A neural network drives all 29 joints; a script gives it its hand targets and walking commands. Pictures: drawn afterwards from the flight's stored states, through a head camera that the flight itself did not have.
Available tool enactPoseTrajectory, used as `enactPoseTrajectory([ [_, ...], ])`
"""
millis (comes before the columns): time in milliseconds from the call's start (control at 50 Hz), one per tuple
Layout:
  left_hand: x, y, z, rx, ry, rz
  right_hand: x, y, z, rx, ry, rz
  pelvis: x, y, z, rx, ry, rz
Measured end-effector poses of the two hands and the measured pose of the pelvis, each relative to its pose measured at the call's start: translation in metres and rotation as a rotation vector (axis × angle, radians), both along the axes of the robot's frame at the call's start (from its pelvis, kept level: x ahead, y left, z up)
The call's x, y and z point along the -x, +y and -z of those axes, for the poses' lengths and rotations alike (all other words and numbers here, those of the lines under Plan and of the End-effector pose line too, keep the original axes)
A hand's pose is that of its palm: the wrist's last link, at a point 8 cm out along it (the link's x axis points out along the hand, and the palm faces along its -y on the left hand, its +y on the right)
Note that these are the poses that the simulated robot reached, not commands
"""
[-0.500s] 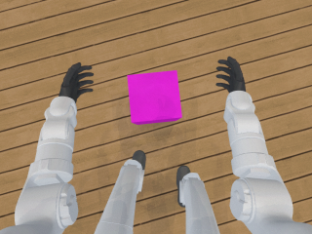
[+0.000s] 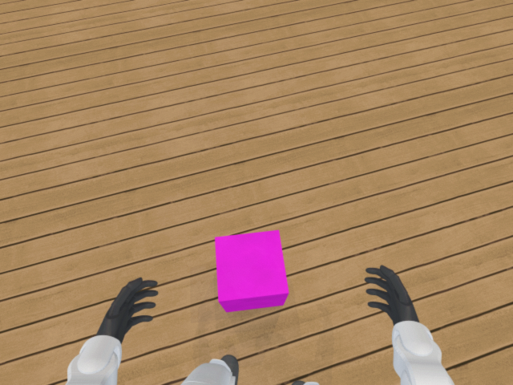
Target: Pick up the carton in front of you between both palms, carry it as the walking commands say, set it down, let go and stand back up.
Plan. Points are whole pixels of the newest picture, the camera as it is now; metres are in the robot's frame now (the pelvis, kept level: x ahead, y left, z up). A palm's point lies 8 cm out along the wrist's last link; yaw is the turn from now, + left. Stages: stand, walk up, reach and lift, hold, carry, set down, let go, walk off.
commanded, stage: let go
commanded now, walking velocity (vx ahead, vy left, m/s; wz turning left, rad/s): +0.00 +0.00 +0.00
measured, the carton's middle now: (251, 273) +0.41 +0.06 -0.64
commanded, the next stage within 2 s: stand in 0.62 s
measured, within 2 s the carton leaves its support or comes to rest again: neither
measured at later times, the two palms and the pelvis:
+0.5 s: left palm (122, 332) +0.18 +0.22 -0.06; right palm (447, 365) +0.17 -0.25 -0.06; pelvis +0.01 -0.02 +0.01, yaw +0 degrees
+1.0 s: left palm out of the picture +0.08 +0.30 -0.11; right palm (419, 364) +0.17 -0.24 -0.11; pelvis +0.05 +0.01 -0.02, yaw +8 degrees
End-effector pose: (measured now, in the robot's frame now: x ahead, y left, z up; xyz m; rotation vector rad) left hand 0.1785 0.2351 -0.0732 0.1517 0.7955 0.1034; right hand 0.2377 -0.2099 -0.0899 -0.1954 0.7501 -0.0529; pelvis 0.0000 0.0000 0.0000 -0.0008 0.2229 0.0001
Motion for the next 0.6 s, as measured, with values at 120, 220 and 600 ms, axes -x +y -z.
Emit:
enactPoseTrajectory([
  [120,0.015,-0.014,-0.013,0.002,-0.001,0.006,0.031,-0.025,-0.019,0.003,0.009,0.002,-0.009,-0.014,-0.009,-0.012,-0.122,-0.007],
  [220,0.01,-0.024,-0.016,0.004,-0.01,0.027,0.051,-0.043,-0.03,0.007,0.022,0.017,-0.013,-0.023,-0.011,-0.018,-0.197,-0.009],
  [600,0.006,-0.005,-0.02,-0.061,0.019,0.01,0.064,-0.03,-0.03,-0.002,0.025,0.036,-0.014,-0.011,-0.007,-0.015,-0.284,-0.008],
])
